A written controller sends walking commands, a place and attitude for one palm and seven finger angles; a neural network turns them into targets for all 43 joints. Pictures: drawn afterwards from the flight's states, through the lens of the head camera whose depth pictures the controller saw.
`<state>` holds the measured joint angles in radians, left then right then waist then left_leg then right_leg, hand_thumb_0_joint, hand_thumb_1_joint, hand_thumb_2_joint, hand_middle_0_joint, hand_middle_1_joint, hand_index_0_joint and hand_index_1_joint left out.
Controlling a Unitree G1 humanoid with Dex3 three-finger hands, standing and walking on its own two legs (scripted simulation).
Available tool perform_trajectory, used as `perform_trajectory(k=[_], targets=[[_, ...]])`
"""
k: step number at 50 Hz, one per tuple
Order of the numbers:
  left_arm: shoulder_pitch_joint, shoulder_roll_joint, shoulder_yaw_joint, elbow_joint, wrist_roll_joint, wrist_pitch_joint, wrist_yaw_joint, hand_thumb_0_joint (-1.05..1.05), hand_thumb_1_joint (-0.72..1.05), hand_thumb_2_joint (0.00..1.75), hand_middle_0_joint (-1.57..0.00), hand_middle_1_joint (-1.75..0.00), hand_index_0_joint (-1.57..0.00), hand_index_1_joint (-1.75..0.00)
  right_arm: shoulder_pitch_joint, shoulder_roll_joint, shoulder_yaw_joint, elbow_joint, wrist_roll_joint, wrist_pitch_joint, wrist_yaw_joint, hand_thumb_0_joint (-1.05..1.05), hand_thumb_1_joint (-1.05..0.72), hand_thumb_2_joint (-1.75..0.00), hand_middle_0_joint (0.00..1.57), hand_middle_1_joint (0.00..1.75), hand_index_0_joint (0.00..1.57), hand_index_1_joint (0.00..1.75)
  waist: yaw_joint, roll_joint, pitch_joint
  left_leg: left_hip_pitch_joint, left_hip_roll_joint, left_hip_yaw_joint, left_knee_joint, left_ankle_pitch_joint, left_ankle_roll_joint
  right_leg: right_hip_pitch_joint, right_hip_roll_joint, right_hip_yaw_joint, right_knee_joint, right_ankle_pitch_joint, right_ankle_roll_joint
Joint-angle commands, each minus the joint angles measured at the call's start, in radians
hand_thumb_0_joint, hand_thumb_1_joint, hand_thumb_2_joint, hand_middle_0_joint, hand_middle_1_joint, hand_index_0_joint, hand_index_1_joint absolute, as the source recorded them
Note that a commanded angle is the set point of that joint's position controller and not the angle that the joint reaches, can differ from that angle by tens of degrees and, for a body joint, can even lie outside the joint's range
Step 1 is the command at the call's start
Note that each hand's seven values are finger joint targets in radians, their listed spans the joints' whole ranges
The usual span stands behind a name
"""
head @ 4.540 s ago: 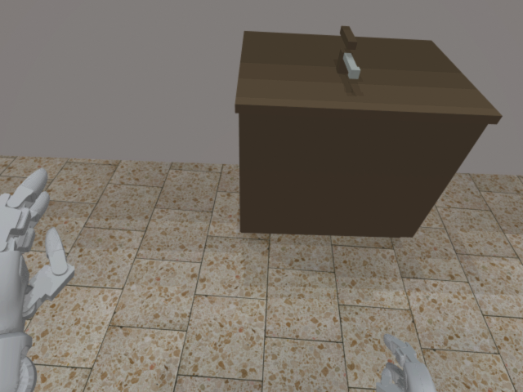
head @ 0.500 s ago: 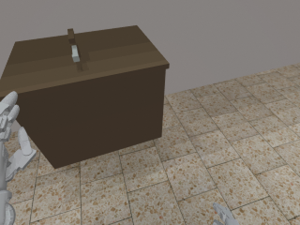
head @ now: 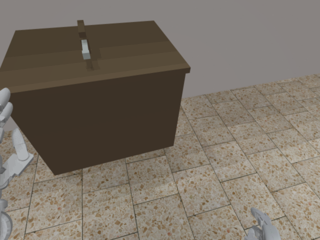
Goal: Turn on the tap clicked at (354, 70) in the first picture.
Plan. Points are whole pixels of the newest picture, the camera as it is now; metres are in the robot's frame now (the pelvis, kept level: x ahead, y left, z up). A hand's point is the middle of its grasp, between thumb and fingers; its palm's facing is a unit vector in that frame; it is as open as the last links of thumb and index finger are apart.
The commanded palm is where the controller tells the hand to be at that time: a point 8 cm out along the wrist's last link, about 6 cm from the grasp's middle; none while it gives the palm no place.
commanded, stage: take the last steps up to it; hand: left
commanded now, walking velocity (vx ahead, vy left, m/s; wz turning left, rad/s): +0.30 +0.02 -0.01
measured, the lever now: (86, 54) +0.78 +0.36 +0.05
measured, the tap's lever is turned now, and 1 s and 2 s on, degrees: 0 0 0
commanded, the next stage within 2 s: come to a stop and stand still in 1.42 s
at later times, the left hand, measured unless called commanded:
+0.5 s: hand (72, 118) +0.32 +0.22 +0.17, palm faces +0.39 -0.82 -0.41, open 7.4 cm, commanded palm +0.25 +0.26 +0.19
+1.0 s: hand (86, 78) +0.45 +0.23 +0.18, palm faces +0.38 -0.79 -0.48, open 7.4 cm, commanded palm +0.39 +0.27 +0.19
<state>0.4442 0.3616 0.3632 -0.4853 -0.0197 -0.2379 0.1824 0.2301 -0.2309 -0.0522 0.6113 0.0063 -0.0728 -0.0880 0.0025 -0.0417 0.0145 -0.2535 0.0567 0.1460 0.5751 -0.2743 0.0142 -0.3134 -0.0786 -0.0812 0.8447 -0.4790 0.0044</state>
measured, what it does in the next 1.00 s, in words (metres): walks ahead: right foot, then left foot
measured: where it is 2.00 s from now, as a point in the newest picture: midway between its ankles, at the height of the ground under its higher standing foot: (159, 227)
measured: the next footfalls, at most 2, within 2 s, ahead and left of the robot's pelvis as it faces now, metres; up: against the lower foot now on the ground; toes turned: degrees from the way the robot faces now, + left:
right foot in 0.28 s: +0.15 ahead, -0.12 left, +0.00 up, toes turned -9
left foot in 0.64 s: +0.22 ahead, +0.13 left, +0.00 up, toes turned +9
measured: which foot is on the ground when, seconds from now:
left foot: down 0.00-0.28, up 0.30-0.62, down 0.64-1.00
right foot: up 0.00-0.26, down 0.28-0.64, up 0.66-0.98, down 1.00-1.00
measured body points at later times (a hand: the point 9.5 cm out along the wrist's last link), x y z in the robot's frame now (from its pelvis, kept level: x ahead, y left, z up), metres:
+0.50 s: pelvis +0.10 -0.02 +0.01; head +0.13 -0.02 +0.46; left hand +0.29 +0.26 +0.19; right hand +0.25 -0.27 -0.09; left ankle +0.11 +0.12 -0.67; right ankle +0.11 -0.12 -0.73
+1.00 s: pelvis +0.23 -0.01 +0.00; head +0.25 -0.02 +0.45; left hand +0.42 +0.27 +0.21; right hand +0.38 -0.20 -0.11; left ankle +0.18 +0.12 -0.73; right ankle +0.29 -0.11 -0.73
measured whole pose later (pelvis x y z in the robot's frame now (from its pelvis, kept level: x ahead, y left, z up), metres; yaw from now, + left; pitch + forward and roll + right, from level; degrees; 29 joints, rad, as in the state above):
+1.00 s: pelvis +0.23 -0.01 +0.00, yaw +0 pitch -1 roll +0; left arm 0.49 0.41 0.37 -0.52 -0.02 -0.21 0.15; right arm 0.24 -0.11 0.05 0.61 0.00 -0.09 -0.04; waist 0.00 0.03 0.04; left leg -0.18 0.11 0.12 0.61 -0.40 -0.03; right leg -0.34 -0.04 -0.17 0.55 -0.23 0.00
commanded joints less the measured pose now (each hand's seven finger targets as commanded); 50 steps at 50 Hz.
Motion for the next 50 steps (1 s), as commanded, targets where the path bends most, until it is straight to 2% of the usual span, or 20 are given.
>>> perform_trajectory(k=[1,4,9,12,13,14,15,16,18,22,26,29,31,32,33,34,39,48,49,50], targets=[[-0.141,0.173,0.071,-0.215,0.014,-0.057,-0.008,0.0,0.9,0.9,-0.2,-0.3,-0.2,-0.3,-0.085,-0.089,-0.005,-0.129,0.0,-0.065,0.013,0.0,-0.9,-0.9,0.2,0.3,0.2,0.3,-0.019,0.266,-0.007,0.154,0.319,-0.425,-0.307,0.091,0.222,-0.361,-0.025,0.062,0.295,-0.001,0.01],[-0.111,0.151,0.057,-0.285,0.014,-0.062,-0.014,0.0,0.9,0.9,-0.2,-0.3,-0.2,-0.3,-0.082,-0.084,-0.001,-0.125,0.001,-0.088,0.021,0.0,-0.9,-0.9,0.2,0.3,0.2,0.3,-0.005,0.274,-0.029,0.09,0.234,-0.231,-0.295,0.137,0.166,-0.248,-0.014,-0.001,0.151,0.095,0.02],[-0.04,0.158,0.092,-0.205,0.0,-0.041,-0.016,0.0,0.9,0.9,-0.2,-0.3,-0.2,-0.3,-0.088,-0.075,0.014,-0.125,-0.007,-0.087,0.023,0.0,-0.9,-0.9,0.2,0.3,0.2,0.3,-0.006,0.26,-0.049,0.036,0.224,-0.149,-0.269,0.132,0.124,-0.043,0.042,-0.086,-0.152,0.143,0.027],[-0.062,0.169,0.112,-0.145,0.001,-0.027,-0.012,0.0,0.9,0.9,-0.2,-0.3,-0.2,-0.3,-0.101,-0.07,0.015,-0.12,-0.005,-0.066,0.017,0.0,-0.9,-0.9,0.2,0.3,0.2,0.3,0.006,0.143,-0.107,-0.019,0.184,-0.093,-0.053,0.089,0.079,0.183,0.071,-0.108,-0.363,0.21,0.011],[-0.067,0.168,0.103,-0.12,0.007,-0.02,-0.012,0.0,0.9,0.9,-0.2,-0.3,-0.2,-0.3,-0.097,-0.057,0.015,-0.119,-0.001,-0.059,0.018,0.0,-0.9,-0.9,0.2,0.3,0.2,0.3,0.008,0.015,-0.136,-0.099,0.13,-0.041,0.147,0.046,0.058,0.274,-0.001,0.007,-0.416,0.204,-0.032],[-0.091,0.194,0.11,-0.119,0.009,-0.015,-0.012,0.0,0.9,0.9,-0.2,-0.3,-0.2,-0.3,-0.101,-0.036,0.018,-0.129,0.003,-0.051,0.021,0.0,-0.9,-0.9,0.2,0.3,0.2,0.3,0.001,-0.246,-0.146,-0.315,0.009,0.016,0.421,-0.147,0.012,0.38,-0.215,0.386,-0.506,0.214,-0.132],[-0.1,0.225,0.142,-0.118,-0.001,-0.014,-0.009,0.0,0.9,0.9,-0.2,-0.3,-0.2,-0.3,-0.14,-0.052,0.02,-0.14,0.0,-0.057,0.021,0.0,-0.9,-0.9,0.2,0.3,0.2,0.3,0.019,-0.292,-0.11,-0.449,-0.031,-0.075,0.626,-0.292,-0.01,0.368,-0.354,0.609,-0.584,0.263,-0.213],[-0.153,0.211,0.135,-0.136,-0.002,-0.025,-0.014,0.0,0.9,0.9,-0.2,-0.3,-0.2,-0.3,-0.13,-0.057,0.016,-0.12,-0.007,-0.06,0.026,0.0,-0.9,-0.9,0.2,0.3,0.2,0.3,0.004,-0.206,-0.09,-0.435,0.012,-0.166,0.688,-0.229,-0.018,0.279,-0.354,0.571,-0.611,0.133,-0.212],[-0.114,0.2,0.126,-0.14,-0.007,-0.034,-0.031,0.0,0.9,0.9,-0.2,-0.3,-0.2,-0.3,-0.133,-0.065,0.012,-0.106,0.0,-0.042,0.036,0.0,-0.9,-0.9,0.2,0.3,0.2,0.3,0.001,-0.091,-0.045,-0.432,0.048,-0.172,0.695,-0.146,-0.034,0.203,-0.304,0.46,-0.606,0.093,-0.209],[-0.087,0.182,0.109,-0.218,0.0,-0.057,-0.023,0.0,0.9,0.9,-0.2,-0.3,-0.2,-0.3,-0.144,-0.062,0.024,-0.114,-0.005,-0.024,0.032,0.0,-0.9,-0.9,0.2,0.3,0.2,0.3,-0.011,-0.079,-0.061,-0.276,0.061,-0.099,0.431,-0.051,-0.034,0.1,-0.231,0.151,-0.59,0.287,-0.162],[-0.023,0.194,0.134,-0.305,-0.003,-0.056,0.005,0.0,0.9,0.9,-0.2,-0.3,-0.2,-0.3,-0.131,-0.057,0.009,-0.149,-0.012,-0.044,0.021,0.0,-0.9,-0.9,0.2,0.3,0.2,0.3,0.024,-0.061,-0.12,-0.156,0.016,-0.008,0.136,-0.049,-0.017,0.192,-0.214,0.137,-0.529,0.352,-0.171],[0.004,0.179,0.131,-0.317,-0.011,-0.047,0.019,0.0,0.9,0.9,-0.2,-0.3,-0.2,-0.3,-0.097,-0.058,0.001,-0.162,-0.013,-0.046,0.01,0.0,-0.9,-0.9,0.2,0.3,0.2,0.3,0.006,-0.002,-0.148,0.023,-0.027,0.036,-0.072,0.061,-0.019,0.18,-0.148,0.089,-0.425,0.293,-0.118],[-0.034,0.166,0.122,-0.311,-0.013,-0.056,0.02,0.0,0.9,0.9,-0.2,-0.3,-0.2,-0.3,-0.069,-0.097,-0.018,-0.165,-0.006,-0.039,0.0,0.0,-0.9,-0.9,0.2,0.3,0.2,0.3,-0.018,0.172,-0.149,0.183,0.066,-0.109,-0.173,0.052,0.026,0.042,-0.063,0.033,-0.187,0.216,-0.056],[-0.041,0.16,0.123,-0.31,-0.014,-0.064,0.021,0.0,0.9,0.9,-0.2,-0.3,-0.2,-0.3,-0.069,-0.119,-0.025,-0.171,-0.002,-0.035,0.0,0.0,-0.9,-0.9,0.2,0.3,0.2,0.3,-0.021,0.387,-0.15,0.298,0.265,-0.408,-0.222,0.151,0.123,-0.167,0.042,-0.045,0.042,0.002,-0.003],[-0.054,0.168,0.107,-0.285,-0.004,-0.074,0.016,0.0,0.9,0.9,-0.2,-0.3,-0.2,-0.3,-0.078,-0.1,-0.016,-0.188,0.001,-0.044,0.007,0.0,-0.9,-0.9,0.2,0.3,0.2,0.3,-0.015,0.373,-0.113,0.302,0.374,-0.59,-0.28,0.261,0.199,-0.28,0.066,0.005,0.232,-0.167,-0.007],[-0.064,0.219,0.145,-0.229,0.001,-0.072,0.011,0.0,0.9,0.9,-0.2,-0.3,-0.2,-0.3,-0.093,-0.082,0.0,-0.165,-0.011,-0.05,0.007,0.0,-0.9,-0.9,0.2,0.3,0.2,0.3,-0.024,0.313,-0.087,0.239,0.392,-0.595,-0.302,0.216,0.225,-0.321,0.028,0.061,0.327,-0.13,-0.007],[-0.039,0.147,0.084,-0.284,-0.005,-0.056,-0.014,0.0,0.9,0.9,-0.2,-0.3,-0.2,-0.3,-0.069,-0.085,-0.007,-0.138,0.005,-0.068,0.025,0.0,-0.9,-0.9,0.2,0.3,0.2,0.3,-0.012,0.272,-0.087,0.222,0.249,-0.245,-0.235,0.351,0.165,-0.313,-0.003,0.006,0.157,0.061,0.017],[-0.057,0.187,0.132,-0.194,-0.002,-0.019,-0.014,0.0,0.9,0.9,-0.2,-0.3,-0.2,-0.3,-0.104,-0.064,0.018,-0.139,-0.002,-0.058,0.02,0.0,-0.9,-0.9,0.2,0.3,0.2,0.3,0.004,0.176,-0.119,0.02,0.181,-0.062,-0.018,0.266,0.07,0.18,0.075,-0.123,-0.362,0.265,0.007],[-0.075,0.197,0.131,-0.191,0.003,-0.02,-0.012,0.0,0.9,0.9,-0.2,-0.3,-0.2,-0.3,-0.104,-0.05,0.017,-0.135,0.002,-0.053,0.021,0.0,-0.9,-0.9,0.2,0.3,0.2,0.3,0.008,0.058,-0.142,-0.07,0.139,-0.025,0.175,0.173,0.049,0.28,-0.013,0.001,-0.403,0.29,-0.035],[-0.07,0.229,0.153,-0.174,0.007,-0.019,-0.008,0.0,0.9,0.9,-0.2,-0.3,-0.2,-0.3,-0.098,-0.024,0.022,-0.14,0.003,-0.046,0.022,0.0,-0.9,-0.9,0.2,0.3,0.2,0.3,0.003,-0.193,-0.174,-0.275,0.007,0.03,0.449,-0.09,0.005,0.397,-0.224,0.359,-0.473,0.393,-0.136]])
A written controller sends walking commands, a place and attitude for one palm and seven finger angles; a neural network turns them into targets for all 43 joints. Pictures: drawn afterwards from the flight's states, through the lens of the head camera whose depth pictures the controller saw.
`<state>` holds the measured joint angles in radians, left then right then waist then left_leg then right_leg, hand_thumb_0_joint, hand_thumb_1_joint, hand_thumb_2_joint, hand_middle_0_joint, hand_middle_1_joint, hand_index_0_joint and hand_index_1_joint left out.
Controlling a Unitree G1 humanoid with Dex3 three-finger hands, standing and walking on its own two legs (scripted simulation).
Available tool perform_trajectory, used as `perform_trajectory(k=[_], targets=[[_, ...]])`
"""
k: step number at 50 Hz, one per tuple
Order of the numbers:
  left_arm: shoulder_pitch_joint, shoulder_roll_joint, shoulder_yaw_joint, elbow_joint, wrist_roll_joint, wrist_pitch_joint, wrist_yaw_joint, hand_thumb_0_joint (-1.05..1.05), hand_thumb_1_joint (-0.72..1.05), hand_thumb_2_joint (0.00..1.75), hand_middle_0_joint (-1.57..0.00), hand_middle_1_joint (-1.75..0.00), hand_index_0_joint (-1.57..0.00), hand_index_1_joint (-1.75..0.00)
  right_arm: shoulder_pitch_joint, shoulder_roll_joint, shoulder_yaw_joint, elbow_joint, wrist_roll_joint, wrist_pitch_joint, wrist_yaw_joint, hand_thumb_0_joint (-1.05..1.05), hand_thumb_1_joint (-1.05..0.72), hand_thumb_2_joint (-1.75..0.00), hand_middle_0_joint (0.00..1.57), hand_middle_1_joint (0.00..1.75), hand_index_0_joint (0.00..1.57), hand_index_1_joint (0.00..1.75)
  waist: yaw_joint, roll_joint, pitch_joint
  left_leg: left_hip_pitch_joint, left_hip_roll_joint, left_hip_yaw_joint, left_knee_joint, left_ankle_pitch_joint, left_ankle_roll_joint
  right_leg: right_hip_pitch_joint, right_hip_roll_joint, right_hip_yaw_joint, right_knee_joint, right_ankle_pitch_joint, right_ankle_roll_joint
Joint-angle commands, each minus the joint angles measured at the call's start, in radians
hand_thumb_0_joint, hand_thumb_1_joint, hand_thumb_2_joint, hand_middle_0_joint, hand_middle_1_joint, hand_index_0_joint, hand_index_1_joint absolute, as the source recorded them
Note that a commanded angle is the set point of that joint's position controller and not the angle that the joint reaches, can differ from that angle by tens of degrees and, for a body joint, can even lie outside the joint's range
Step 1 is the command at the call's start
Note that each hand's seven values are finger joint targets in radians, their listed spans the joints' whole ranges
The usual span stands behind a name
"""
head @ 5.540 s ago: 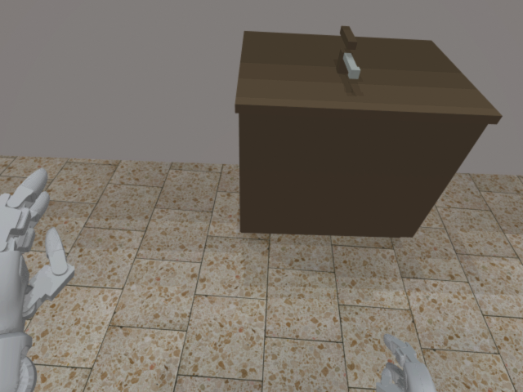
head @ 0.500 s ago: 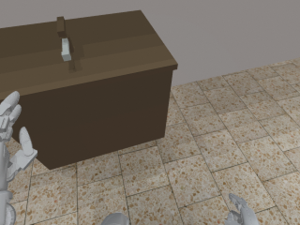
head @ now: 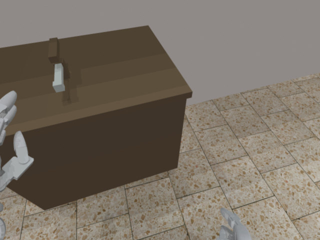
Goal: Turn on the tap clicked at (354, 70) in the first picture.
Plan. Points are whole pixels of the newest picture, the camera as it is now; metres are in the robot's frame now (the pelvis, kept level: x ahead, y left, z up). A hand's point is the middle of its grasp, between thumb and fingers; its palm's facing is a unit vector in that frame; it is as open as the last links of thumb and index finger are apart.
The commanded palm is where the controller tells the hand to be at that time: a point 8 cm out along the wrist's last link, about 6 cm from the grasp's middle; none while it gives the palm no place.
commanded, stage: take the last steps up to it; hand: left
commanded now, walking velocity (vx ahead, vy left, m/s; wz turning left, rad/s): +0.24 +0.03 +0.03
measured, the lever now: (58, 86) +0.55 +0.38 +0.06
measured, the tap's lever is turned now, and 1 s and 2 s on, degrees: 0 0 0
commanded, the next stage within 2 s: come to a stop and stand still in 0.42 s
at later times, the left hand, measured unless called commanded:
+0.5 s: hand (36, 109) +0.31 +0.27 +0.20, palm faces +0.45 -0.82 -0.36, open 7.4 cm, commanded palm +0.25 +0.30 +0.19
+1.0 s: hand (58, 119) +0.31 +0.23 +0.18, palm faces +0.39 -0.81 -0.44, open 7.4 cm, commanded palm +0.25 +0.28 +0.19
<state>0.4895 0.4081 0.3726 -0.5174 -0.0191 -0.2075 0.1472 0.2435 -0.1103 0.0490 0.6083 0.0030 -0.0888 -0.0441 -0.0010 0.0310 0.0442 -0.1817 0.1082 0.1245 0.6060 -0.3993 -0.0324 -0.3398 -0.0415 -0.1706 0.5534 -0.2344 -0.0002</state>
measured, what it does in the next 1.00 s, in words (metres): steps on the spot: left foot, then right foot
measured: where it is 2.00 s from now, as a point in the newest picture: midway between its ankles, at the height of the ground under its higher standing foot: outside the picture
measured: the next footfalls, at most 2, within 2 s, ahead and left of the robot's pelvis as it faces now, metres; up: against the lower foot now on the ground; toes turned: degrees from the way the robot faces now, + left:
left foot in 0.36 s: +0.16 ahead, +0.13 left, +0.00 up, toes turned +9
right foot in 0.68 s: +0.19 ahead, -0.12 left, +0.00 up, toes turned -6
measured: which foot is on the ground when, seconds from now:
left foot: down 0.00-0.00, up 0.02-0.34, down 0.36-0.72, up 0.74-0.98, down 1.00-1.00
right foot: down 0.00-0.36, up 0.38-0.66, down 0.68-1.00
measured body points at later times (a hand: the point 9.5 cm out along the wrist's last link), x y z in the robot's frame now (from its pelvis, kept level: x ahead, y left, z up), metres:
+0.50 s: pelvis +0.09 +0.02 +0.01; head +0.10 +0.04 +0.46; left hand +0.28 +0.31 +0.22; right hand +0.27 -0.21 -0.07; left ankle +0.12 +0.13 -0.73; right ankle +0.07 -0.10 -0.67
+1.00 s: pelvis +0.10 -0.01 +0.00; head +0.13 -0.01 +0.45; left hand +0.28 +0.27 +0.20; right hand +0.28 -0.26 -0.07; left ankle +0.09 +0.11 -0.73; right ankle +0.15 -0.11 -0.73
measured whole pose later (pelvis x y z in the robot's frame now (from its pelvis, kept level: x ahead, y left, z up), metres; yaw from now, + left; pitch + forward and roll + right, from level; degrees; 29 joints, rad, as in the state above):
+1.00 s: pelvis +0.10 -0.01 +0.00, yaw +2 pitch -1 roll +0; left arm 0.52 0.37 0.36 -0.57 -0.02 -0.18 0.17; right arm 0.15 -0.26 -0.02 0.57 0.00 -0.02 -0.08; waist -0.04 0.00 0.08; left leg -0.25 0.03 0.04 0.57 -0.30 -0.02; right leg -0.32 -0.04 -0.13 0.55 -0.21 -0.03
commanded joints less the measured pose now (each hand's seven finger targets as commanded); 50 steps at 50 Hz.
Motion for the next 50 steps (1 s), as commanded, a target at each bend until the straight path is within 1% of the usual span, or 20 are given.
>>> perform_trajectory(k=[1,3,5,8,12,15,16,17,18,19,21,25,32,33,35,37,39,43,49,50], targets=[[-0.128,0.192,0.157,-0.158,-0.006,-0.045,0.029,0.0,0.9,0.9,-0.2,-0.3,-0.2,-0.3,-0.148,-0.159,-0.078,-0.149,0.002,-0.037,-0.021,0.0,-0.9,-0.9,0.2,0.3,0.2,0.3,0.022,-0.337,-0.186,-0.472,-0.088,-0.049,0.619,-0.185,0.033,0.41,-0.398,0.659,-0.255,0.212,-0.217],[-0.173,0.18,0.142,-0.166,-0.013,-0.055,0.014,0.0,0.9,0.9,-0.2,-0.3,-0.2,-0.3,-0.135,-0.177,-0.094,-0.114,0.004,-0.035,-0.01,0.0,-0.9,-0.9,0.2,0.3,0.2,0.3,0.004,-0.228,-0.134,-0.468,-0.023,-0.154,0.702,-0.109,0.017,0.28,-0.385,0.6,-0.289,-0.008,-0.211],[-0.07,0.154,0.139,-0.15,-0.003,-0.068,0.013,0.0,0.9,0.9,-0.2,-0.3,-0.2,-0.3,-0.153,-0.17,-0.076,-0.102,0.002,-0.01,-0.006,0.0,-0.9,-0.9,0.2,0.3,0.2,0.3,0.002,-0.132,-0.097,-0.451,0.006,-0.135,0.641,-0.016,0.004,0.22,-0.325,0.398,-0.267,0.104,-0.189],[-0.088,0.144,0.132,-0.207,-0.005,-0.08,0.017,0.0,0.9,0.9,-0.2,-0.3,-0.2,-0.3,-0.161,-0.166,-0.074,-0.114,0.0,0.004,-0.012,0.0,-0.9,-0.9,0.2,0.3,0.2,0.3,-0.011,-0.157,-0.128,-0.308,0.011,-0.077,0.388,0.034,0.006,0.155,-0.269,0.192,-0.25,0.2,-0.146],[-0.039,0.142,0.135,-0.268,-0.009,-0.077,0.04,0.0,0.9,0.9,-0.2,-0.3,-0.2,-0.3,-0.149,-0.168,-0.087,-0.153,-0.009,-0.012,-0.021,0.0,-0.9,-0.9,0.2,0.3,0.2,0.3,0.029,-0.125,-0.156,-0.211,-0.045,0.019,0.098,0.07,0.022,0.23,-0.244,0.201,-0.207,0.249,-0.156],[-0.068,0.13,0.113,-0.285,-0.013,-0.068,0.051,0.0,0.9,0.9,-0.2,-0.3,-0.2,-0.3,-0.112,-0.176,-0.095,-0.162,-0.009,-0.013,-0.032,0.0,-0.9,-0.9,0.2,0.3,0.2,0.3,0.003,-0.074,-0.173,-0.023,-0.079,0.046,-0.104,0.209,0.021,0.184,-0.185,0.152,-0.117,0.101,-0.101],[-0.091,0.131,0.109,-0.289,-0.013,-0.07,0.051,0.0,0.9,0.9,-0.2,-0.3,-0.2,-0.3,-0.105,-0.19,-0.105,-0.164,-0.006,-0.011,-0.039,0.0,-0.9,-0.9,0.2,0.3,0.2,0.3,-0.002,-0.015,-0.171,0.044,-0.053,0.018,-0.15,0.219,0.03,0.14,-0.158,0.147,-0.045,0.043,-0.078],[-0.112,0.13,0.105,-0.292,-0.013,-0.075,0.052,0.0,0.9,0.9,-0.2,-0.3,-0.2,-0.3,-0.097,-0.215,-0.113,-0.17,-0.002,-0.008,-0.044,0.0,-0.9,-0.9,0.2,0.3,0.2,0.3,-0.008,0.13,-0.162,0.104,0.048,-0.137,-0.212,0.213,0.078,0.036,-0.091,0.114,0.091,-0.074,-0.041],[-0.131,0.124,0.093,-0.296,-0.014,-0.081,0.049,0.0,0.9,0.9,-0.2,-0.3,-0.2,-0.3,-0.098,-0.233,-0.118,-0.178,0.006,-0.007,-0.043,0.0,-0.9,-0.9,0.2,0.3,0.2,0.3,-0.004,0.316,-0.144,0.185,0.242,-0.403,-0.272,0.313,0.162,-0.149,0.0,0.056,0.302,-0.35,0.002],[-0.133,0.138,0.101,-0.263,-0.004,-0.089,0.05,0.0,0.9,0.9,-0.2,-0.3,-0.2,-0.3,-0.101,-0.21,-0.105,-0.19,0.005,-0.015,-0.034,0.0,-0.9,-0.9,0.2,0.3,0.2,0.3,0.001,0.264,-0.115,0.141,0.309,-0.512,-0.322,0.375,0.233,-0.201,0.025,0.106,0.47,-0.418,-0.004],[-0.159,0.159,0.113,-0.199,-0.003,-0.081,0.038,0.0,0.9,0.9,-0.2,-0.3,-0.2,-0.3,-0.109,-0.199,-0.095,-0.153,-0.006,-0.024,-0.033,0.0,-0.9,-0.9,0.2,0.3,0.2,0.3,-0.012,0.219,-0.083,0.073,0.299,-0.473,-0.318,0.365,0.252,-0.237,-0.026,0.155,0.558,-0.325,0.005],[-0.088,0.096,0.068,-0.221,-0.005,-0.067,0.016,0.0,0.9,0.9,-0.2,-0.3,-0.2,-0.3,-0.084,-0.207,-0.104,-0.143,0.004,-0.037,-0.01,0.0,-0.9,-0.9,0.2,0.3,0.2,0.3,-0.001,0.186,-0.118,0.051,0.182,-0.211,-0.269,0.477,0.194,-0.151,-0.016,0.096,0.393,-0.177,0.022],[-0.056,0.127,0.104,-0.19,-0.016,-0.031,0.025,0.0,0.9,0.9,-0.2,-0.3,-0.2,-0.3,-0.1,-0.186,-0.073,-0.151,0.004,-0.046,-0.009,0.0,-0.9,-0.9,0.2,0.3,0.2,0.3,0.005,0.117,-0.154,-0.015,0.141,-0.098,-0.15,0.491,0.088,0.172,0.028,0.042,-0.108,0.04,0.037],[-0.076,0.143,0.117,-0.2,-0.009,-0.034,0.026,0.0,0.9,0.9,-0.2,-0.3,-0.2,-0.3,-0.107,-0.182,-0.068,-0.155,0.0,-0.044,-0.011,0.0,-0.9,-0.9,0.2,0.3,0.2,0.3,0.002,0.085,-0.169,-0.06,0.108,-0.077,-0.106,0.406,0.059,0.241,-0.004,0.081,-0.156,0.153,0.027],[-0.084,0.165,0.121,-0.192,-0.007,-0.035,0.035,0.0,0.9,0.9,-0.2,-0.3,-0.2,-0.3,-0.1,-0.15,-0.057,-0.158,0.001,-0.042,-0.015,0.0,-0.9,-0.9,0.2,0.3,0.2,0.3,-0.018,-0.091,-0.198,-0.158,-0.031,-0.017,0.056,0.137,-0.005,0.301,-0.206,0.327,-0.149,0.654,-0.06],[-0.087,0.136,0.102,-0.148,-0.016,-0.02,0.028,0.0,0.9,0.9,-0.2,-0.3,-0.2,-0.3,-0.101,-0.165,-0.072,-0.148,0.003,-0.044,-0.01,0.0,-0.9,-0.9,0.2,0.3,0.2,0.3,0.0,-0.255,-0.196,-0.199,-0.081,-0.081,0.254,-0.101,-0.01,0.28,-0.297,0.385,-0.172,0.763,-0.124],[-0.073,0.161,0.13,-0.171,-0.014,-0.019,0.036,0.0,0.9,0.9,-0.2,-0.3,-0.2,-0.3,-0.138,-0.152,-0.063,-0.149,0.008,-0.033,-0.016,0.0,-0.9,-0.9,0.2,0.3,0.2,0.3,0.003,-0.235,-0.184,-0.243,-0.07,-0.139,0.344,-0.126,-0.005,0.276,-0.326,0.367,-0.148,0.796,-0.15],[-0.006,0.138,0.14,-0.186,-0.004,-0.028,0.045,0.0,0.9,0.9,-0.2,-0.3,-0.2,-0.3,-0.171,-0.145,-0.05,-0.168,0.001,0.004,-0.032,0.0,-0.9,-0.9,0.2,0.3,0.2,0.3,0.011,-0.175,-0.214,-0.204,-0.078,-0.104,0.183,-0.059,-0.008,0.315,-0.265,0.251,-0.101,0.781,-0.122],[0.038,0.127,0.122,-0.276,-0.011,-0.028,0.054,0.0,0.9,0.9,-0.2,-0.3,-0.2,-0.3,-0.111,-0.185,-0.089,-0.177,-0.003,0.029,-0.035,0.0,-0.9,-0.9,0.2,0.3,0.2,0.3,-0.01,-0.076,-0.233,-0.005,-0.061,-0.085,-0.187,0.263,0.009,0.226,-0.176,0.21,-0.054,0.358,-0.057],[-0.98,0.88,0.703,-0.376,0.1,-0.127,0.048,0.0,0.9,0.9,-0.2,-0.3,-0.2,-0.3,0.007,-0.194,-0.123,-0.172,-0.041,-0.074,-0.043,0.0,-0.9,-0.9,0.2,0.3,0.2,0.3,0.069,-0.166,-0.066,-0.249,-0.081,-0.004,-0.068,0.278,0.013,0.158,-0.103,0.279,-0.103,0.404,-0.024]])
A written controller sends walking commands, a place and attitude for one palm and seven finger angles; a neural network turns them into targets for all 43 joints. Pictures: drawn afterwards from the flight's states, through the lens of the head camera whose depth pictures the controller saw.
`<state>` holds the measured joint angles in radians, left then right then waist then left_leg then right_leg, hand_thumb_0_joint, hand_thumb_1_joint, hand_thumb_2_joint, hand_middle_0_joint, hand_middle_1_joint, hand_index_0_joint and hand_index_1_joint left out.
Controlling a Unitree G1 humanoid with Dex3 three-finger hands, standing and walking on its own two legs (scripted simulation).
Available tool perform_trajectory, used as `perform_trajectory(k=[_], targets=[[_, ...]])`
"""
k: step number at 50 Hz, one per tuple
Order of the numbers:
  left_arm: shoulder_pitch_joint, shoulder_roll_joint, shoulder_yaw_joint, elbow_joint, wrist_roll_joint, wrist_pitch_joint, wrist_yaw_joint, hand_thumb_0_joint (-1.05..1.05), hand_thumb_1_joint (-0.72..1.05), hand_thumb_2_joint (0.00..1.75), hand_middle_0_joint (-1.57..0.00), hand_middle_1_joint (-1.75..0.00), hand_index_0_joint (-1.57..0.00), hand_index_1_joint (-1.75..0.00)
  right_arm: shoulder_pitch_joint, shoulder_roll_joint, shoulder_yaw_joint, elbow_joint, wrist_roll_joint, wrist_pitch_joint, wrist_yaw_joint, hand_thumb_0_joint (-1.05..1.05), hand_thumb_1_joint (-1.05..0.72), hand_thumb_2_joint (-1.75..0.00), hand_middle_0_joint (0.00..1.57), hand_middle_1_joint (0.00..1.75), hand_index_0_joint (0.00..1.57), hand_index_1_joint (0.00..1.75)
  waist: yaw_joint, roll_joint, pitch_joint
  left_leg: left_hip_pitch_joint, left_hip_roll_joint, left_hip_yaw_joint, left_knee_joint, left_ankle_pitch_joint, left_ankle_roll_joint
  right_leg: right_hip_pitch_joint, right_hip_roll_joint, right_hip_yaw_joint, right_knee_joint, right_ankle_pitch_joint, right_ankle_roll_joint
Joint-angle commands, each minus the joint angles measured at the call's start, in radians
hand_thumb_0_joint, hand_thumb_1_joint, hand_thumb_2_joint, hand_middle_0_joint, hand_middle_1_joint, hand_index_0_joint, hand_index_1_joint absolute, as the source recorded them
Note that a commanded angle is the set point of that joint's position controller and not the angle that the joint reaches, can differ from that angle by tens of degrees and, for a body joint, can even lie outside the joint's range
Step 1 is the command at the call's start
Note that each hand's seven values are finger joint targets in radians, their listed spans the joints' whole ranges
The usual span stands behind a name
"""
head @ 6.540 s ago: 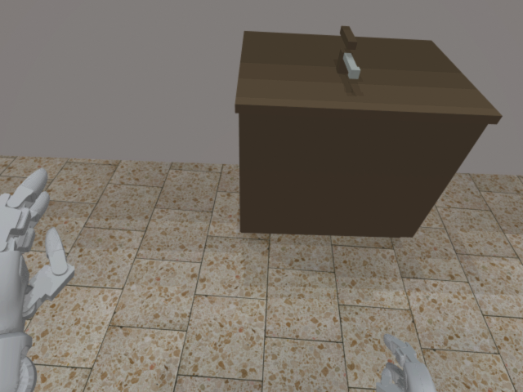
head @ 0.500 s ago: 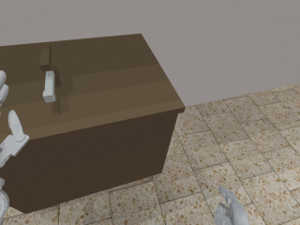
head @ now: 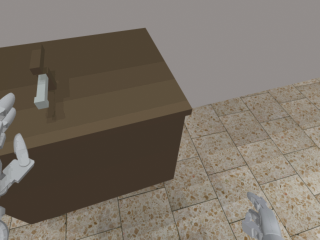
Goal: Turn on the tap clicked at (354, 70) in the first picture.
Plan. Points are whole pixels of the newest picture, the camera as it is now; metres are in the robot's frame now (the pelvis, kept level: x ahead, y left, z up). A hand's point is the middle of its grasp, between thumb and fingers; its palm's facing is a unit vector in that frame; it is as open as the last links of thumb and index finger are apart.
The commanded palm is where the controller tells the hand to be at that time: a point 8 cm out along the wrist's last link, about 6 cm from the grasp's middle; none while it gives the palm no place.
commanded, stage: come to a stop and stand still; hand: left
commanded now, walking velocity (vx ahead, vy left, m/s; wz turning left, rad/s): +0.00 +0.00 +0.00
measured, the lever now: (41, 102) +0.47 +0.37 +0.05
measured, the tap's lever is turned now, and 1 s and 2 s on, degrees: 0 0 0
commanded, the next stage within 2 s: look again from close up in 1.04 s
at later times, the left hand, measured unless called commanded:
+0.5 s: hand out of the picture +0.14 +0.33 +0.19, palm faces +0.52 -0.80 -0.30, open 7.4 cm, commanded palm +0.08 +0.34 +0.18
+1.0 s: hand out of the picture +0.10 +0.32 +0.17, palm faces +0.47 -0.79 -0.39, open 7.4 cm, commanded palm +0.05 +0.34 +0.18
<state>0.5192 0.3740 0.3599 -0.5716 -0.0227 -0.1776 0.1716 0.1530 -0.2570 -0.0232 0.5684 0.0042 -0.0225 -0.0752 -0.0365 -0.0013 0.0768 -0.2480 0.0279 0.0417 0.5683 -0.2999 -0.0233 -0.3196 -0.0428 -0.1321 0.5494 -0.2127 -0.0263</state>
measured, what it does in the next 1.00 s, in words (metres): shifts its weight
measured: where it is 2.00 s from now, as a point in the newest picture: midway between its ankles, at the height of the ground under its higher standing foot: outside the picture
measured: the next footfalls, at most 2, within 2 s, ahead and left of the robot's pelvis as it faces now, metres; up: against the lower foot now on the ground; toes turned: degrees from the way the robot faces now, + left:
right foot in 1.30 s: -0.02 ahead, -0.04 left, +0.00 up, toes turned +2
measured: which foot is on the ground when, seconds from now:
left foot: down 0.00-1.00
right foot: down 0.00-1.00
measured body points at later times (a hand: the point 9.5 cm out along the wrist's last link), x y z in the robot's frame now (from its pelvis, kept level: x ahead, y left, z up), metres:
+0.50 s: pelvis -0.07 +0.06 +0.00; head -0.08 +0.07 +0.45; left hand +0.10 +0.37 +0.21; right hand +0.10 -0.13 -0.07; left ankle +0.00 +0.12 -0.73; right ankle +0.00 -0.08 -0.73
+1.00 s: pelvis -0.09 +0.05 +0.01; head -0.08 +0.06 +0.46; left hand +0.07 +0.36 +0.19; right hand +0.11 -0.15 -0.06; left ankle +0.00 +0.13 -0.72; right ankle +0.00 -0.07 -0.73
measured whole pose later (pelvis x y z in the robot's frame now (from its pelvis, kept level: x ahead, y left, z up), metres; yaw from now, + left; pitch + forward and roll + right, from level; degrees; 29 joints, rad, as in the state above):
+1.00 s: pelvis -0.09 +0.05 +0.01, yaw +5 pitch -4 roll -1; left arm 0.39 0.34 0.36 -0.42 -0.01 -0.20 0.07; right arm 0.23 -0.20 0.01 0.58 -0.01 -0.12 0.00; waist 0.04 0.00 0.07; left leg -0.28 -0.02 0.08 0.47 -0.25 0.03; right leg -0.23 0.03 0.04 0.42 -0.20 -0.01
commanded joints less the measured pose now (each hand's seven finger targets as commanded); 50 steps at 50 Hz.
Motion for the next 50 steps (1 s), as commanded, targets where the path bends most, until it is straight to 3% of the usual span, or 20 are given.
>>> perform_trajectory(k=[1,2,3,4,6,8,10,12,13,18,22,24,27,29,33,38,43,46,49,50], targets=[[-0.386,0.343,0.315,0.274,0.013,-0.118,-0.033,0.0,0.9,0.9,-0.2,-0.3,-0.2,-0.3,0.093,-0.01,-0.059,-0.077,-0.012,-0.157,0.012,0.0,-0.9,-0.9,0.2,0.3,0.2,0.3,0.079,-0.151,-0.269,-0.068,-0.029,-0.035,0.006,0.1,0.021,0.159,-0.218,0.312,-0.098,0.347,-0.102],[-0.233,0.274,0.24,0.103,0.0,-0.129,-0.029,0.0,0.9,0.9,-0.2,-0.3,-0.2,-0.3,0.076,-0.031,-0.041,-0.146,0.015,-0.153,0.029,0.0,-0.9,-0.9,0.2,0.3,0.2,0.3,0.09,-0.099,-0.184,-0.031,-0.02,0.005,-0.012,0.083,0.006,0.145,-0.212,0.362,-0.196,0.331,-0.077],[-0.243,0.188,0.179,0.177,-0.026,-0.127,-0.032,0.0,0.9,0.9,-0.2,-0.3,-0.2,-0.3,0.03,-0.031,-0.025,-0.12,0.022,-0.161,0.034,0.0,-0.9,-0.9,0.2,0.3,0.2,0.3,0.057,0.086,-0.21,0.07,-0.001,-0.007,-0.113,0.107,0.011,0.142,-0.197,0.329,-0.136,0.282,-0.08],[-0.319,0.192,0.124,0.043,-0.021,-0.153,-0.044,0.0,0.9,0.9,-0.2,-0.3,-0.2,-0.3,0.025,-0.059,-0.03,-0.124,0.012,-0.162,0.037,0.0,-0.9,-0.9,0.2,0.3,0.2,0.3,0.055,0.189,-0.233,0.099,0.002,-0.004,-0.146,0.125,0.021,0.127,-0.133,0.232,-0.1,0.162,-0.043],[-0.287,0.115,0.03,-0.051,-0.026,-0.168,-0.056,0.0,0.9,0.9,-0.2,-0.3,-0.2,-0.3,0.001,-0.075,-0.028,-0.138,0.013,-0.18,0.058,0.0,-0.9,-0.9,0.2,0.3,0.2,0.3,0.074,0.313,-0.154,-0.047,0.1,-0.113,-0.27,0.102,0.062,0.154,-0.034,0.135,0.019,-0.036,-0.001],[-0.267,0.075,-0.025,-0.051,-0.019,-0.163,-0.059,0.0,0.9,0.9,-0.2,-0.3,-0.2,-0.3,-0.02,-0.061,-0.016,-0.154,0.026,-0.196,0.074,0.0,-0.9,-0.9,0.2,0.3,0.2,0.3,0.083,0.254,-0.056,-0.212,0.138,-0.134,-0.368,-0.115,0.082,0.212,-0.001,0.09,0.077,-0.089,0.016],[-0.273,0.135,0.034,-0.046,-0.008,-0.158,-0.048,0.0,0.9,0.9,-0.2,-0.3,-0.2,-0.3,-0.001,-0.075,-0.022,-0.156,0.026,-0.205,0.082,0.0,-0.9,-0.9,0.2,0.3,0.2,0.3,0.085,0.062,-0.067,-0.253,0.133,-0.137,-0.352,-0.178,0.086,0.263,0.008,0.098,0.049,-0.069,0.021],[-0.256,0.185,0.101,-0.029,-0.011,-0.154,-0.04,0.0,0.9,0.9,-0.2,-0.3,-0.2,-0.3,-0.007,-0.077,-0.021,-0.165,0.021,-0.21,0.081,0.0,-0.9,-0.9,0.2,0.3,0.2,0.3,0.084,-0.046,-0.082,-0.227,0.11,-0.134,-0.319,-0.197,0.08,0.254,-0.001,0.119,-0.016,-0.087,0.018],[-0.276,0.248,0.169,-0.043,-0.01,-0.156,-0.035,0.0,0.9,0.9,-0.2,-0.3,-0.2,-0.3,-0.014,-0.086,-0.021,-0.161,0.017,-0.206,0.077,0.0,-0.9,-0.9,0.2,0.3,0.2,0.3,0.083,0.006,-0.092,-0.201,0.104,-0.13,-0.342,-0.221,0.07,0.239,0.007,0.125,-0.02,-0.11,0.02],[-0.402,0.2,0.15,-0.04,-0.007,-0.167,-0.057,0.0,0.9,0.9,-0.2,-0.3,-0.2,-0.3,-0.026,-0.056,-0.008,-0.162,0.009,-0.211,0.074,0.0,-0.9,-0.9,0.2,0.3,0.2,0.3,0.075,0.187,-0.038,-0.313,0.15,-0.173,-0.47,-0.455,0.075,0.273,0.051,0.1,0.097,-0.118,0.025],[-0.384,0.114,0.049,-0.003,0.002,-0.157,-0.073,0.0,0.9,0.9,-0.2,-0.3,-0.2,-0.3,-0.008,-0.054,-0.009,-0.143,0.01,-0.223,0.089,0.0,-0.9,-0.9,0.2,0.3,0.2,0.3,0.075,0.103,-0.077,-0.218,0.115,-0.133,-0.404,-0.379,0.059,0.27,0.047,0.118,-0.003,-0.11,0.011],[-0.396,0.088,0.006,0.008,0.006,-0.144,-0.076,0.0,0.9,0.9,-0.2,-0.3,-0.2,-0.3,-0.017,-0.051,-0.002,-0.139,0.003,-0.228,0.095,0.0,-0.9,-0.9,0.2,0.3,0.2,0.3,0.071,0.129,-0.049,-0.166,0.098,-0.137,-0.405,-0.361,0.035,0.214,0.05,0.139,-0.084,-0.143,-0.001],[-0.346,0.088,0.011,0.045,0.017,-0.124,-0.073,0.0,0.9,0.9,-0.2,-0.3,-0.2,-0.3,-0.003,-0.061,-0.011,-0.133,0.0,-0.218,0.091,0.0,-0.9,-0.9,0.2,0.3,0.2,0.3,0.075,0.003,-0.078,-0.087,0.053,-0.097,-0.333,-0.305,0.032,0.149,0.047,0.206,-0.182,-0.204,-0.003],[-0.333,0.115,0.037,0.035,0.015,-0.115,-0.076,0.0,0.9,0.9,-0.2,-0.3,-0.2,-0.3,-0.02,-0.056,-0.006,-0.139,-0.01,-0.205,0.085,0.0,-0.9,-0.9,0.2,0.3,0.2,0.3,0.072,-0.014,-0.068,-0.006,0.024,-0.081,-0.295,-0.252,0.016,0.059,0.035,0.246,-0.268,-0.263,-0.006],[-0.349,0.181,0.115,-0.06,0.012,-0.116,-0.076,0.0,0.9,0.9,-0.2,-0.3,-0.2,-0.3,-0.034,-0.053,-0.01,-0.151,-0.018,-0.183,0.073,0.0,-0.9,-0.9,0.2,0.3,0.2,0.3,0.069,0.065,-0.094,0.033,0.02,-0.086,-0.322,-0.222,0.008,0.053,0.062,0.237,-0.242,-0.234,0.0],[-0.283,0.162,0.122,-0.084,0.006,-0.108,-0.081,0.0,0.9,0.9,-0.2,-0.3,-0.2,-0.3,-0.043,-0.048,-0.015,-0.176,-0.012,-0.171,0.066,0.0,-0.9,-0.9,0.2,0.3,0.2,0.3,0.08,0.145,-0.146,-0.054,0.065,-0.086,-0.429,-0.315,0.016,0.209,0.101,0.15,-0.084,-0.152,0.017],[-0.231,0.137,0.098,-0.061,0.011,-0.092,-0.084,0.0,0.9,0.9,-0.2,-0.3,-0.2,-0.3,-0.047,-0.056,-0.019,-0.177,-0.01,-0.165,0.072,0.0,-0.9,-0.9,0.2,0.3,0.2,0.3,0.08,0.106,-0.115,-0.116,0.069,-0.048,-0.411,-0.336,0.017,0.233,0.098,0.131,-0.088,-0.149,0.012],[-0.226,0.139,0.096,-0.037,0.013,-0.083,-0.085,0.0,0.9,0.9,-0.2,-0.3,-0.2,-0.3,-0.037,-0.059,-0.021,-0.168,-0.013,-0.159,0.07,0.0,-0.9,-0.9,0.2,0.3,0.2,0.3,0.075,-0.001,-0.081,-0.074,0.02,-0.015,-0.294,-0.273,0.015,0.133,0.067,0.202,-0.222,-0.224,-0.003],[-0.264,0.152,0.099,-0.057,0.012,-0.077,-0.087,0.0,0.9,0.9,-0.2,-0.3,-0.2,-0.3,-0.026,-0.057,-0.018,-0.146,-0.019,-0.152,0.063,0.0,-0.9,-0.9,0.2,0.3,0.2,0.3,0.055,-0.087,-0.06,0.127,-0.056,0.005,-0.007,-0.088,0.012,-0.171,-0.034,0.373,-0.418,-0.424,-0.053],[-0.287,0.145,0.089,-0.07,0.013,-0.075,-0.087,0.0,0.9,0.9,-0.2,-0.3,-0.2,-0.3,-0.015,-0.054,-0.016,-0.134,-0.018,-0.152,0.063,0.0,-0.9,-0.9,0.2,0.3,0.2,0.3,0.046,-0.084,-0.071,0.184,-0.056,-0.006,0.043,-0.057,0.013,-0.233,-0.049,0.384,-0.42,-0.441,-0.06]])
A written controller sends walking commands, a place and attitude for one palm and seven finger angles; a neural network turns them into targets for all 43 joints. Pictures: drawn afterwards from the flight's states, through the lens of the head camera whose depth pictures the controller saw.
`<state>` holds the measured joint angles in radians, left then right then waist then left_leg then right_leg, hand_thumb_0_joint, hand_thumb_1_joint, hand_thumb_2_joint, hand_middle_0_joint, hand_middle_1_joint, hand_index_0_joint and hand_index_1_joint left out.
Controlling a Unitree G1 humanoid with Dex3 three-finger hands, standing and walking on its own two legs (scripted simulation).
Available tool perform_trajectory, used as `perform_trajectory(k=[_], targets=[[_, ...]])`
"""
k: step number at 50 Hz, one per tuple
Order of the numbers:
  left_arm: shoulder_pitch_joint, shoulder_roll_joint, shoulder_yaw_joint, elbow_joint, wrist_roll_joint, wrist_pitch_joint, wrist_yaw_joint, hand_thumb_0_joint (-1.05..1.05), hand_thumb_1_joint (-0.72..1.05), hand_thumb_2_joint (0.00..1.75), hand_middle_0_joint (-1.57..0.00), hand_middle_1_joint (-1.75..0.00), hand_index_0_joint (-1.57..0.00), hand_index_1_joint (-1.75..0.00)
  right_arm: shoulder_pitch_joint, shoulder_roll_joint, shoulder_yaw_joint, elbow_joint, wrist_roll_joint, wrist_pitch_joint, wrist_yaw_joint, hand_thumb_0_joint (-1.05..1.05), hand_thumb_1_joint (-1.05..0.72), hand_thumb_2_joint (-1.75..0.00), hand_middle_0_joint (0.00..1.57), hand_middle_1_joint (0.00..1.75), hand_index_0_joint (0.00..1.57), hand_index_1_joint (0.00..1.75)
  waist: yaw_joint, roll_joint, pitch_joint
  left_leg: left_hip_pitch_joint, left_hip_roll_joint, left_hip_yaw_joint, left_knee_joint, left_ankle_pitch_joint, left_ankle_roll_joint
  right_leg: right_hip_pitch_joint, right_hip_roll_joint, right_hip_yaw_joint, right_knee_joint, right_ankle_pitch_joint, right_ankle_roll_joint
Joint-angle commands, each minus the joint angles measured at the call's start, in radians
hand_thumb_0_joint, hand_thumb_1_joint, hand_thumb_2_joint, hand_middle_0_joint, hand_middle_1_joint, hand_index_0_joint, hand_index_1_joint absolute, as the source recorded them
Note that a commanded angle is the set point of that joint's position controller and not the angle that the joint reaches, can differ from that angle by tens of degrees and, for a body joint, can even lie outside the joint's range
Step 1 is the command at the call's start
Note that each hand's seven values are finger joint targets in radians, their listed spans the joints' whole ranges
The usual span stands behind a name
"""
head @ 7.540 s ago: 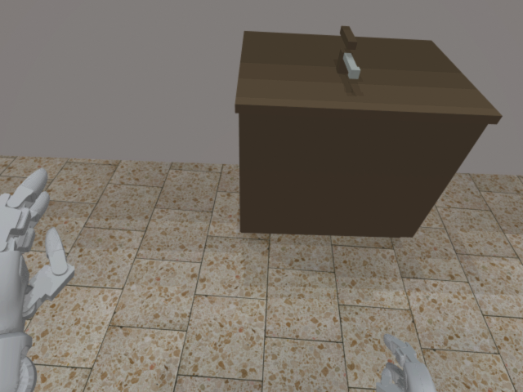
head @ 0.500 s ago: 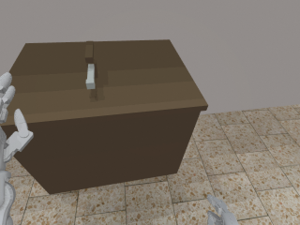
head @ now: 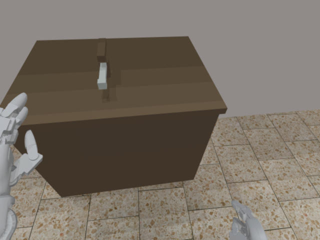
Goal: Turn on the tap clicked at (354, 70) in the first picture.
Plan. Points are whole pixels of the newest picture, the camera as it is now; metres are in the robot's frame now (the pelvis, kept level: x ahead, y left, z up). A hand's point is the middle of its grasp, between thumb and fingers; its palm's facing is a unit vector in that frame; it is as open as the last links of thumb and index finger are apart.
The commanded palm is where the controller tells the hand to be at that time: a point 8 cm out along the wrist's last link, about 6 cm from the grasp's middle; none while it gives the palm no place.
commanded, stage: come to a stop and stand still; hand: left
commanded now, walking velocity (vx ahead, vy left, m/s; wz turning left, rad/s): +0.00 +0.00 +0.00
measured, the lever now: (102, 84) +0.58 +0.27 +0.04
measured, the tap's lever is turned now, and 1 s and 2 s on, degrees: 0 0 0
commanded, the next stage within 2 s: look again from close up in 0.04 s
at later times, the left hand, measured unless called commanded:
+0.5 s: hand (62, 136) +0.27 +0.24 +0.15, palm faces +0.33 -0.87 -0.38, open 7.4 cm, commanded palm +0.22 +0.27 +0.17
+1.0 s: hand (95, 107) +0.36 +0.20 +0.15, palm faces +0.35 -0.88 -0.33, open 7.4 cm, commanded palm +0.32 +0.24 +0.17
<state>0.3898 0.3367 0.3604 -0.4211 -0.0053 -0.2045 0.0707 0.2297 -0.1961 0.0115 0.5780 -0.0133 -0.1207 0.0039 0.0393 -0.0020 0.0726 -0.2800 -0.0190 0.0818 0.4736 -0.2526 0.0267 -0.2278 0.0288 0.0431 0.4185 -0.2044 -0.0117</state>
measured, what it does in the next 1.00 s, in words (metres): walks ahead: right foot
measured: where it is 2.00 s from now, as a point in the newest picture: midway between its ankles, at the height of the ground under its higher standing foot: outside the picture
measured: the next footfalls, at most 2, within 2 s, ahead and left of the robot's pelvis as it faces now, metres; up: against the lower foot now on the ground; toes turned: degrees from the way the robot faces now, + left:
right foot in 0.30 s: +0.06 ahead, -0.09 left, +0.00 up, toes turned -3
left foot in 1.04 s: +0.23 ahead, +0.08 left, +0.00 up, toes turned -2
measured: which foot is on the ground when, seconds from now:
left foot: down 0.00-0.90, up 0.92-1.00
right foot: down 0.00-0.14, up 0.16-0.28, down 0.30-1.00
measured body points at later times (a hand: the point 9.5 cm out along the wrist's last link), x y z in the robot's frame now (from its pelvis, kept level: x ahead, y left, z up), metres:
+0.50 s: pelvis +0.04 +0.00 +0.00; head +0.05 +0.01 +0.45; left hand +0.25 +0.28 +0.17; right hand +0.19 -0.23 -0.08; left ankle +0.09 +0.07 -0.74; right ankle +0.02 -0.09 -0.74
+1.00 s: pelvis +0.13 -0.03 -0.02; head +0.14 -0.02 +0.43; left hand +0.34 +0.24 +0.16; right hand +0.27 -0.27 -0.10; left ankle +0.14 +0.08 -0.72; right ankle +0.02 -0.09 -0.74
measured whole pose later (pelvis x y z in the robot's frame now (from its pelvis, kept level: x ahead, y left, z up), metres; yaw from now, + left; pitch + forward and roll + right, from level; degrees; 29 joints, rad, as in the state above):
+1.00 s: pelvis +0.13 -0.03 -0.02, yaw -6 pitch +0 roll +0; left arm 0.42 0.33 0.33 -0.45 -0.05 -0.20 0.14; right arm 0.24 -0.21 0.02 0.59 0.02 -0.05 -0.03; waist 0.05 -0.03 0.02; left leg -0.39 0.02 0.06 0.81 -0.40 0.03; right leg -0.09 0.09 0.02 0.55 -0.45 -0.10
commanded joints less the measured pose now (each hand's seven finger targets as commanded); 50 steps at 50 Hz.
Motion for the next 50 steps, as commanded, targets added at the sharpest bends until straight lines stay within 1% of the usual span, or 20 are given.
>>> perform_trajectory(k=[1,3,6,8,10,13,16,17,19,22,23,28,36,40,42,44,45,47,48,50], targets=[[-0.164,0.18,0.084,-0.219,-0.005,-0.045,0.016,0.0,0.9,0.9,-0.2,-0.3,-0.2,-0.3,-0.083,-0.112,-0.048,-0.134,0.0,-0.053,-0.017,0.0,-0.9,-0.9,0.2,0.3,0.2,0.3,-0.036,-0.068,-0.083,0.236,-0.005,-0.057,0.131,-0.091,-0.034,-0.328,-0.112,0.187,-0.268,-0.435,-0.068],[-0.2,0.185,0.088,-0.242,-0.005,-0.047,0.016,0.0,0.9,0.9,-0.2,-0.3,-0.2,-0.3,-0.077,-0.118,-0.051,-0.125,0.004,-0.057,-0.021,0.0,-0.9,-0.9,0.2,0.3,0.2,0.3,-0.045,0.003,-0.11,0.237,0.012,-0.094,0.001,-0.116,-0.036,-0.263,-0.051,0.116,-0.164,-0.368,-0.031],[-0.172,0.169,0.097,-0.24,-0.004,-0.051,0.028,0.0,0.9,0.9,-0.2,-0.3,-0.2,-0.3,-0.106,-0.134,-0.052,-0.144,0.021,-0.069,-0.026,0.0,-0.9,-0.9,0.2,0.3,0.2,0.3,-0.018,0.212,-0.152,0.023,0.164,-0.309,-0.355,-0.474,-0.006,-0.016,0.063,-0.016,0.202,-0.212,0.021],[-0.154,0.196,0.133,-0.238,-0.005,-0.045,0.028,0.0,0.9,0.9,-0.2,-0.3,-0.2,-0.3,-0.126,-0.111,-0.05,-0.16,0.021,-0.074,-0.029,0.0,-0.9,-0.9,0.2,0.3,0.2,0.3,-0.006,0.237,-0.122,-0.068,0.227,-0.35,-0.44,-0.556,0.007,0.014,0.063,-0.035,0.356,-0.178,0.022],[-0.09,0.164,0.1,-0.244,-0.008,-0.04,0.032,0.0,0.9,0.9,-0.2,-0.3,-0.2,-0.3,-0.105,-0.101,-0.045,-0.165,0.017,-0.072,-0.021,0.0,-0.9,-0.9,0.2,0.3,0.2,0.3,-0.007,0.142,-0.106,-0.048,0.22,-0.299,-0.405,-0.416,0.006,0.028,0.03,-0.048,0.272,-0.174,0.01],[-0.006,0.18,0.108,-0.23,-0.003,-0.039,0.044,0.0,0.9,0.9,-0.2,-0.3,-0.2,-0.3,-0.116,-0.109,-0.038,-0.17,0.01,-0.072,-0.016,0.0,-0.9,-0.9,0.2,0.3,0.2,0.3,-0.003,0.093,-0.122,-0.016,0.152,-0.164,-0.28,-0.249,-0.002,0.127,0.003,-0.072,-0.024,-0.107,-0.011],[-0.032,0.192,0.106,-0.213,-0.02,-0.04,0.044,0.0,0.9,0.9,-0.2,-0.3,-0.2,-0.3,-0.121,-0.113,-0.035,-0.168,-0.004,-0.052,-0.017,0.0,-0.9,-0.9,0.2,0.3,0.2,0.3,-0.017,0.028,-0.09,-0.01,0.07,-0.117,-0.114,-0.098,-0.053,0.061,-0.093,0.109,-0.198,-0.162,-0.063],[-0.073,0.189,0.097,-0.217,-0.021,-0.042,0.045,0.0,0.9,0.9,-0.2,-0.3,-0.2,-0.3,-0.121,-0.115,-0.029,-0.164,-0.008,-0.052,-0.017,0.0,-0.9,-0.9,0.2,0.3,0.2,0.3,-0.017,0.03,-0.097,0.046,0.057,-0.121,-0.065,-0.053,-0.053,-0.017,-0.128,0.162,-0.224,-0.211,-0.082],[-0.046,0.168,0.085,-0.164,-0.026,-0.028,0.041,0.0,0.9,0.9,-0.2,-0.3,-0.2,-0.3,-0.108,-0.123,-0.042,-0.149,0.008,-0.051,-0.025,0.0,-0.9,-0.9,0.2,0.3,0.2,0.3,-0.018,-0.075,-0.088,0.09,0.061,-0.128,0.024,0.02,-0.028,-0.102,-0.149,0.191,-0.237,-0.247,-0.08],[-0.047,0.18,0.095,-0.172,-0.039,-0.028,0.045,0.0,0.9,0.9,-0.2,-0.3,-0.2,-0.3,-0.106,-0.121,-0.037,-0.144,0.016,-0.038,-0.034,0.0,-0.9,-0.9,0.2,0.3,0.2,0.3,-0.021,-0.024,-0.138,0.135,0.056,-0.127,-0.016,0.08,-0.02,-0.079,-0.115,0.13,-0.187,-0.131,-0.051],[-0.078,0.192,0.101,-0.198,-0.039,-0.03,0.044,0.0,0.9,0.9,-0.2,-0.3,-0.2,-0.3,-0.12,-0.126,-0.038,-0.146,0.017,-0.038,-0.037,0.0,-0.9,-0.9,0.2,0.3,0.2,0.3,-0.024,0.044,-0.15,0.162,0.065,-0.13,-0.055,0.12,-0.023,-0.066,-0.092,0.099,-0.147,-0.084,-0.036],[-0.092,0.213,0.097,-0.292,-0.04,-0.047,0.055,0.0,0.9,0.9,-0.2,-0.3,-0.2,-0.3,-0.128,-0.123,-0.026,-0.158,0.011,-0.044,-0.058,0.0,-0.9,-0.9,0.2,0.3,0.2,0.3,-0.012,0.162,-0.21,0.223,0.148,-0.248,-0.209,0.151,-0.023,-0.003,-0.024,0.007,0.006,0.055,-0.006],[-0.003,0.186,0.103,-0.219,-0.046,-0.026,0.067,0.0,0.9,0.9,-0.2,-0.3,-0.2,-0.3,-0.09,-0.137,-0.046,-0.16,0.008,-0.016,-0.061,0.0,-0.9,-0.9,0.2,0.3,0.2,0.3,-0.025,0.095,-0.19,0.205,0.216,-0.219,-0.113,0.147,0.001,-0.029,-0.014,-0.039,0.056,-0.034,-0.043],[0.018,0.184,0.109,-0.189,-0.055,-0.02,0.069,0.0,0.9,0.9,-0.2,-0.3,-0.2,-0.3,-0.096,-0.124,-0.042,-0.169,0.018,0.01,-0.064,0.0,-0.9,-0.9,0.2,0.3,0.2,0.3,-0.032,-0.006,-0.199,0.072,0.142,-0.129,0.069,0.149,0.011,0.063,-0.089,0.114,0.041,0.116,-0.093],[-0.012,0.187,0.1,-0.198,-0.057,-0.024,0.07,0.0,0.9,0.9,-0.2,-0.3,-0.2,-0.3,-0.099,-0.118,-0.043,-0.171,0.026,0.02,-0.059,0.0,-0.9,-0.9,0.2,0.3,0.2,0.3,-0.032,-0.108,-0.183,-0.076,0.082,-0.051,0.245,0.103,-0.001,0.147,-0.195,0.284,-0.003,0.204,-0.152],[-0.07,0.197,0.093,-0.228,-0.051,-0.038,0.077,0.0,0.9,0.9,-0.2,-0.3,-0.2,-0.3,-0.118,-0.117,-0.04,-0.172,0.031,0.019,-0.05,0.0,-0.9,-0.9,0.2,0.3,0.2,0.3,-0.016,-0.123,-0.141,-0.269,0.041,-0.033,0.382,-0.058,-0.02,0.281,-0.278,0.38,-0.008,0.416,-0.225],[-0.074,0.207,0.1,-0.233,-0.049,-0.053,0.082,0.0,0.9,0.9,-0.2,-0.3,-0.2,-0.3,-0.122,-0.11,-0.036,-0.172,0.034,0.015,-0.047,0.0,-0.9,-0.9,0.2,0.3,0.2,0.3,-0.003,-0.111,-0.116,-0.358,0.044,-0.04,0.414,-0.174,-0.014,0.341,-0.29,0.378,0.007,0.494,-0.229],[-0.096,0.212,0.097,-0.253,-0.048,-0.078,0.085,0.0,0.9,0.9,-0.2,-0.3,-0.2,-0.3,-0.129,-0.108,-0.034,-0.164,0.034,0.011,-0.044,0.0,-0.9,-0.9,0.2,0.3,0.2,0.3,0.015,-0.056,-0.055,-0.409,0.061,-0.051,0.386,-0.213,0.001,0.351,-0.289,0.347,0.031,0.53,-0.214],[-0.144,0.224,0.101,-0.294,-0.046,-0.087,0.086,0.0,0.9,0.9,-0.2,-0.3,-0.2,-0.3,-0.152,-0.109,-0.03,-0.165,0.03,0.009,-0.042,0.0,-0.9,-0.9,0.2,0.3,0.2,0.3,0.011,-0.001,-0.046,-0.377,0.06,-0.037,0.335,-0.186,0.005,0.335,-0.282,0.319,0.056,0.536,-0.205],[-0.16,0.218,0.101,-0.294,-0.05,-0.094,0.092,0.0,0.9,0.9,-0.2,-0.3,-0.2,-0.3,-0.122,-0.091,-0.027,-0.143,0.024,0.004,-0.043,0.0,-0.9,-0.9,0.2,0.3,0.2,0.3,-0.015,0.027,-0.096,-0.078,0.011,0.035,0.143,0.015,0.015,0.184,-0.195,0.153,0.154,0.542,-0.149]])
